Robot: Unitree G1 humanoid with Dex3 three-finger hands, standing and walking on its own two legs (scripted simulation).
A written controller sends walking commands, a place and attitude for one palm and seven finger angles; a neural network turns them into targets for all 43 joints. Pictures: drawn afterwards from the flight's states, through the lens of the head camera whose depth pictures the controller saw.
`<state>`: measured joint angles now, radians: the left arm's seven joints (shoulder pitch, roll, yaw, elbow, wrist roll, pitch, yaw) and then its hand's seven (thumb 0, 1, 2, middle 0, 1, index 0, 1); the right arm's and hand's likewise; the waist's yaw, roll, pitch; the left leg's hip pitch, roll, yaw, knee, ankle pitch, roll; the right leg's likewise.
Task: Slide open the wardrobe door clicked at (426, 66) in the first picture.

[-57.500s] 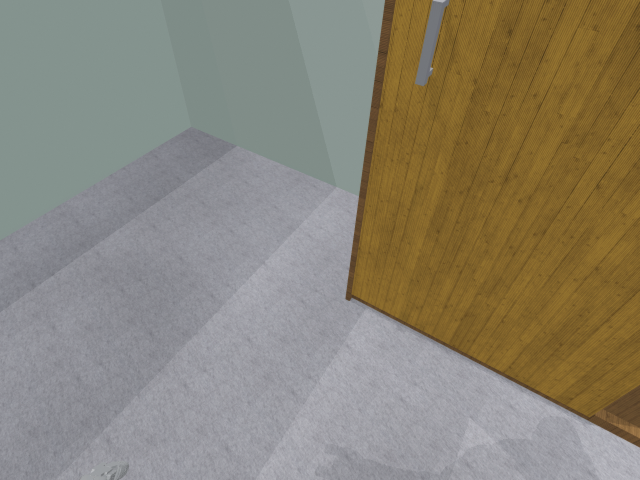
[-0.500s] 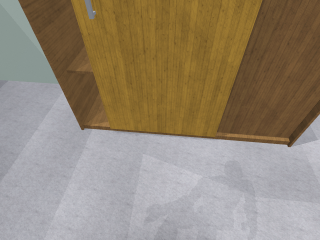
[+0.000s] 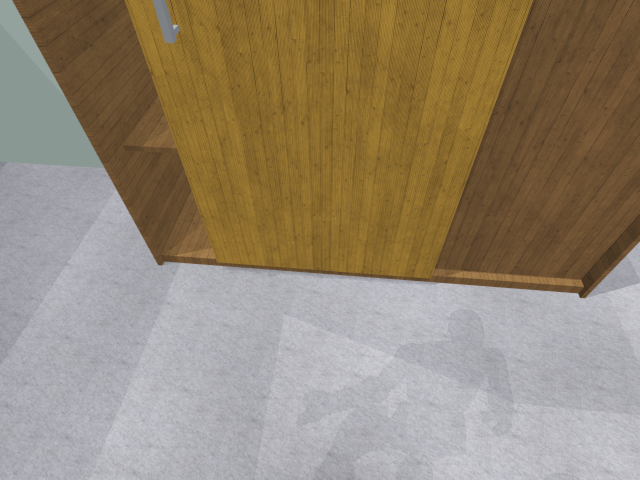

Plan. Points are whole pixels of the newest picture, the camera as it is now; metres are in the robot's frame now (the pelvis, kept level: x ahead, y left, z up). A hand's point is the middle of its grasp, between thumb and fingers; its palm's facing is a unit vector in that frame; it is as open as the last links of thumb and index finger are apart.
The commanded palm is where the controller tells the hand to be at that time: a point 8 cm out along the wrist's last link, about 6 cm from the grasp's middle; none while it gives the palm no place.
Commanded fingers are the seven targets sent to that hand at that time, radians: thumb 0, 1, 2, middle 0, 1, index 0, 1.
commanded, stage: look to check the result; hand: left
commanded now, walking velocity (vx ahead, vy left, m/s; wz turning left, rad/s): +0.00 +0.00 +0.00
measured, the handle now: out of the picture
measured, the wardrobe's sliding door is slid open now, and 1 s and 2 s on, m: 0.23 0.23 0.23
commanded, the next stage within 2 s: walk to a spot facing it in 0.42 s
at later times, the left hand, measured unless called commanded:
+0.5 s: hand out of the picture +0.10 +0.23 -0.15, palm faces -0.03 -0.94 -0.34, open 7.4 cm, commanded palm none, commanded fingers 0.00 0.90 0.90 -0.20 -0.30 -0.20 -0.30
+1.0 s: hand out of the picture +0.00 +0.22 -0.19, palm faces +0.19 -0.95 -0.24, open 7.3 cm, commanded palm none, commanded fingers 0.00 0.90 0.90 -0.20 -0.30 -0.20 -0.30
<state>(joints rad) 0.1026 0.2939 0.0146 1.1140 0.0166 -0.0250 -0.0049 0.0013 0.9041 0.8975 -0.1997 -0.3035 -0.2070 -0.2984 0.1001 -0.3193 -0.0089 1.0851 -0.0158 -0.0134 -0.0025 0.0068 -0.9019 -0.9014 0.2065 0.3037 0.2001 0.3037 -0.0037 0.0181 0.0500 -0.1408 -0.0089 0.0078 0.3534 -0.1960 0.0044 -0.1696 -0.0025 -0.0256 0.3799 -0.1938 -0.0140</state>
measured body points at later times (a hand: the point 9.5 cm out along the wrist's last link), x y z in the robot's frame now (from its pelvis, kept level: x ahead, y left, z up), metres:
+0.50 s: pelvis +0.01 -0.01 +0.00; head +0.01 -0.02 +0.45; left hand +0.10 +0.28 -0.13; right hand +0.08 -0.30 -0.14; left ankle +0.00 +0.12 -0.75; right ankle +0.01 -0.11 -0.75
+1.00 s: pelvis -0.04 +0.00 -0.02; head -0.01 +0.02 +0.43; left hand -0.01 +0.27 -0.17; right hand +0.01 -0.23 -0.17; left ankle -0.01 +0.11 -0.75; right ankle -0.02 -0.12 -0.71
